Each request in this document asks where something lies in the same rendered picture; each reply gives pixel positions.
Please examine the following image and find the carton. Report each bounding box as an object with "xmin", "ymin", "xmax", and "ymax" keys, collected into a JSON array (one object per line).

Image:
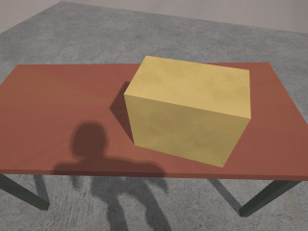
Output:
[{"xmin": 123, "ymin": 56, "xmax": 251, "ymax": 167}]

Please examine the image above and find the table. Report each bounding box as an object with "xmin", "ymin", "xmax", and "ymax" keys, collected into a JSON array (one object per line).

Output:
[{"xmin": 0, "ymin": 62, "xmax": 308, "ymax": 218}]

